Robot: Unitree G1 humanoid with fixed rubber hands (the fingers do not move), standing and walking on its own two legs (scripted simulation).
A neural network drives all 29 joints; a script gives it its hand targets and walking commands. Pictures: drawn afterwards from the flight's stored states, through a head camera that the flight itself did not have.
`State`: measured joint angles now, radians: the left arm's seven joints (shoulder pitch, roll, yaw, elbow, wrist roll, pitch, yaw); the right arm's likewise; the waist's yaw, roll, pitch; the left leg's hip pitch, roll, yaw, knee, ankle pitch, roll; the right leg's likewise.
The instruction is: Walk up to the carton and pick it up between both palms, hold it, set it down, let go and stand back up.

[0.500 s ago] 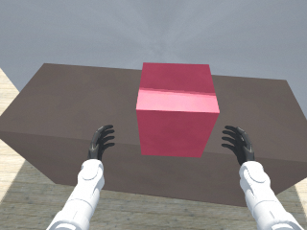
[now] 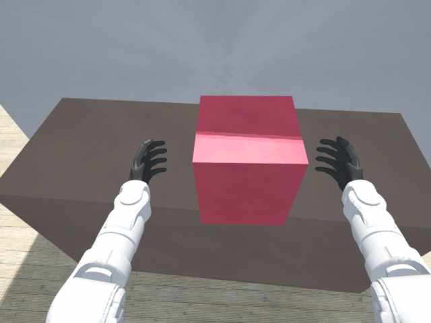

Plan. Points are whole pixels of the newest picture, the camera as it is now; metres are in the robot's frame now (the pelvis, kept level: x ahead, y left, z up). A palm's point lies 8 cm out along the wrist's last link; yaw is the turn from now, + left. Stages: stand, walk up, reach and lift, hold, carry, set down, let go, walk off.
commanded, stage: reach and lift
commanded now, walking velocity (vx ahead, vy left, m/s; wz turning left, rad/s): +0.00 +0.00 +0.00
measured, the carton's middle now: (244, 163) +0.46 -0.06 -0.02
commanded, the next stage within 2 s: none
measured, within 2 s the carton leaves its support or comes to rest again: neither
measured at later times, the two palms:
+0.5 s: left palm (137, 129) +0.44 +0.16 +0.13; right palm (346, 127) +0.42 -0.24 +0.13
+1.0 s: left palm (138, 111) +0.47 +0.16 +0.14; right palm (343, 111) +0.46 -0.24 +0.14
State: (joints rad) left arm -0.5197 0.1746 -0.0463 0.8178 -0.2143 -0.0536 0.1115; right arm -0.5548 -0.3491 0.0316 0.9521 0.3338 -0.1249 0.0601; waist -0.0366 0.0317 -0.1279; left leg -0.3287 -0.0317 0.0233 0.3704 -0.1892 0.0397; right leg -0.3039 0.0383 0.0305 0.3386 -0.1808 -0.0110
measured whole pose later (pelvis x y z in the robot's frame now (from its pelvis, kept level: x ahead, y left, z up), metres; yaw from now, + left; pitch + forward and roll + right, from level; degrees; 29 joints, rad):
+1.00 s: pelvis +0.00 -0.01 +0.01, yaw +0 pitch +16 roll +0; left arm -1.03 0.33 0.06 1.03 -0.25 0.28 0.05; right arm -1.09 -0.34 0.00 1.11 0.27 0.23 -0.04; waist -0.06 0.04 -0.16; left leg -0.37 -0.02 0.01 0.15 -0.05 0.02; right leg -0.34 0.04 0.02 0.11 -0.04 -0.02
